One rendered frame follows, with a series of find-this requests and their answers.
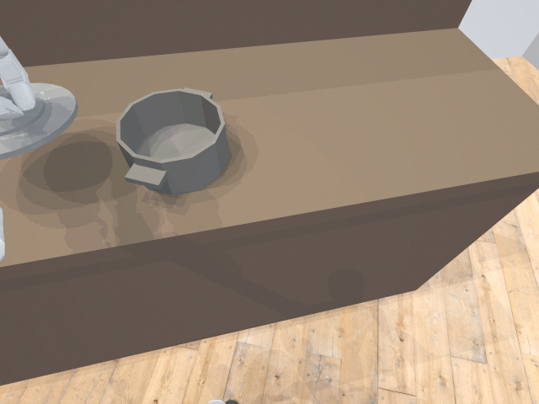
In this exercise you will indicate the knob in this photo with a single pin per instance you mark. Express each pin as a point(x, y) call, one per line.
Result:
point(4, 93)

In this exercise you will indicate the left robot hand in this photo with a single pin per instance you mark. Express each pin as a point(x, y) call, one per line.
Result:
point(15, 80)

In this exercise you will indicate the lid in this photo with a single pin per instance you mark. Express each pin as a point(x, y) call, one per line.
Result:
point(55, 109)

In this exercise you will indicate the pot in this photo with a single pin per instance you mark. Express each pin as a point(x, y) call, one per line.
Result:
point(174, 141)

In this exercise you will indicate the table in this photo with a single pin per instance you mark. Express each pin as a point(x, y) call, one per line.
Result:
point(370, 142)

